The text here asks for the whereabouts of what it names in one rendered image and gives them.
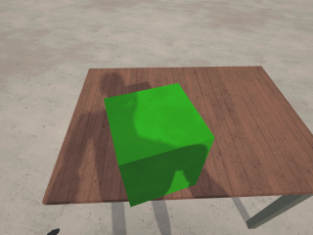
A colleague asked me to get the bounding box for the table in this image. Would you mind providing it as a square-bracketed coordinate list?
[42, 66, 313, 229]

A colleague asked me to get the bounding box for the carton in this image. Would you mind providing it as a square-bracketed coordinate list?
[104, 83, 215, 207]

